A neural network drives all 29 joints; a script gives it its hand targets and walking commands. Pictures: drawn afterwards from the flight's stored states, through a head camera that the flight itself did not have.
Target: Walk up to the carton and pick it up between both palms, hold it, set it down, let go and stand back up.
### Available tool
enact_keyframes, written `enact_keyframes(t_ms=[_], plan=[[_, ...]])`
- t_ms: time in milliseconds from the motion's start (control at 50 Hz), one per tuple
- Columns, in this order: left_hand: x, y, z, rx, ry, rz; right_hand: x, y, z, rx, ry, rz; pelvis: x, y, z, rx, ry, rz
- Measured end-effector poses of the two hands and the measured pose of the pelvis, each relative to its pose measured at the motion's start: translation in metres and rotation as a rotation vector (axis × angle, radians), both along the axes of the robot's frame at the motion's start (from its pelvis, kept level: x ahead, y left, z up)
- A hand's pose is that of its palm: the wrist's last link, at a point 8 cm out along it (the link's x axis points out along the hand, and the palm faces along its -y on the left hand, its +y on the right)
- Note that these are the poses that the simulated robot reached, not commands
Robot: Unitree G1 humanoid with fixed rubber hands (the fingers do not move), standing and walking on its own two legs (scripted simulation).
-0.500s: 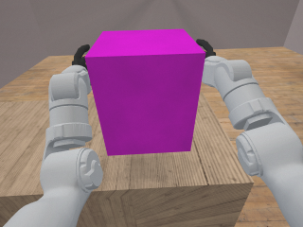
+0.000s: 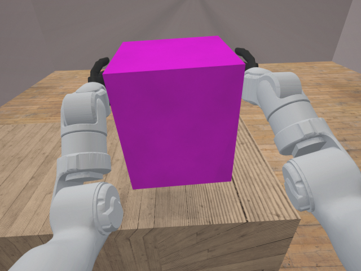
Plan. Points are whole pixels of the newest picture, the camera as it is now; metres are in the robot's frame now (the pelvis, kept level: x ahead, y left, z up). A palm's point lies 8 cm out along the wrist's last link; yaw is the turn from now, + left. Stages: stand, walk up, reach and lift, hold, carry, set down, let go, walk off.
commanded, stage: hold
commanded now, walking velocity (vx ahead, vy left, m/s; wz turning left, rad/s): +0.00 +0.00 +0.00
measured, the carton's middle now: (176, 110) +0.37 +0.00 +0.26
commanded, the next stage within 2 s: none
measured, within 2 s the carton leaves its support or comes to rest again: neither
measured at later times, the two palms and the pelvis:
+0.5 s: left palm (98, 91) +0.38 +0.15 +0.32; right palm (248, 80) +0.37 -0.15 +0.32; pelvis +0.00 +0.00 +0.00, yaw +1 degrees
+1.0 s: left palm (98, 91) +0.38 +0.15 +0.32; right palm (248, 79) +0.37 -0.15 +0.32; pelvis +0.00 +0.00 +0.00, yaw +0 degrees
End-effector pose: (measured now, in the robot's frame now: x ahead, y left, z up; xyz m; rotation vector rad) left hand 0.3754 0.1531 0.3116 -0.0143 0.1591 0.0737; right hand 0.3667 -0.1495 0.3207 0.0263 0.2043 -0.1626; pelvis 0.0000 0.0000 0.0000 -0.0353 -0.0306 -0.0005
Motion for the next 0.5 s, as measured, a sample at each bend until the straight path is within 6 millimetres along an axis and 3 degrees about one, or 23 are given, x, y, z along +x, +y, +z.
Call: enact_keyframes(t_ms=[500], plan=[[0.0011,-0.0002,0.0047,0.001,0.0,0.008,0.0026,-0.0004,0.001,-0.01,0.002,0.01,-0.001,-0.0034,0.0003,0.0,0.007,0.01]])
